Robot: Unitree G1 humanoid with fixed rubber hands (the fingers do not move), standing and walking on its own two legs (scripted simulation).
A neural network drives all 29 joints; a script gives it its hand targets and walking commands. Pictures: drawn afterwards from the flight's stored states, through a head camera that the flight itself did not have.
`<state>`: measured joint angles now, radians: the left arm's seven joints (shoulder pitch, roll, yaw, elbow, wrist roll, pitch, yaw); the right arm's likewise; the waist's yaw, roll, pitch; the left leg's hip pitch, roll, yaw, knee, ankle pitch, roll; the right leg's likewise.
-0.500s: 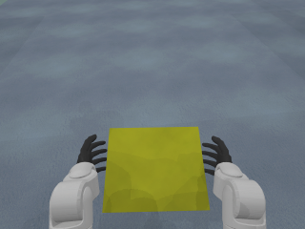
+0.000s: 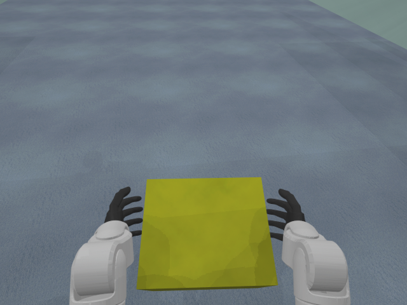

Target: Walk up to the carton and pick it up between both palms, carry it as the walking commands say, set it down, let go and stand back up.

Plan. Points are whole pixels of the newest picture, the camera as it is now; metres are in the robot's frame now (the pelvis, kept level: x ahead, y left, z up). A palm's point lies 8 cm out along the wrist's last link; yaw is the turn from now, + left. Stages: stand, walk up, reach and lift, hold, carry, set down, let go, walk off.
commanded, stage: carry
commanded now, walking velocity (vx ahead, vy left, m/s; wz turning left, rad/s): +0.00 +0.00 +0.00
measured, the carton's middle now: (204, 236) +0.29 +0.01 +0.00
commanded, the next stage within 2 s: none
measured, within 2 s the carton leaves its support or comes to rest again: neither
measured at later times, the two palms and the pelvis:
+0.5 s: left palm (173, 259) +0.20 +0.06 +0.10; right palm (367, 279) +0.18 -0.24 +0.08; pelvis -0.07 -0.08 -0.01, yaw -1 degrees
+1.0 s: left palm (149, 266) +0.19 +0.10 +0.09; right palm (341, 280) +0.18 -0.21 +0.07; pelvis -0.08 -0.05 -0.01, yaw -1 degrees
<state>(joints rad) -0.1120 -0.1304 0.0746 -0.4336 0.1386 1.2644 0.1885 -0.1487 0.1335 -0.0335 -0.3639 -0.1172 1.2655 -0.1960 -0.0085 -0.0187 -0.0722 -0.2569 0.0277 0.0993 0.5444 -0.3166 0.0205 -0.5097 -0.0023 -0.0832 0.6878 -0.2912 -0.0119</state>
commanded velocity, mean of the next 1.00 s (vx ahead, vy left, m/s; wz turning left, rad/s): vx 0.00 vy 0.00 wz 0.00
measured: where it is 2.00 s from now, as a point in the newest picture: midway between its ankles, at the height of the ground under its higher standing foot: outside the picture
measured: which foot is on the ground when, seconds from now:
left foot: down 0.00-1.00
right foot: up 0.00-0.12, down 0.14-1.00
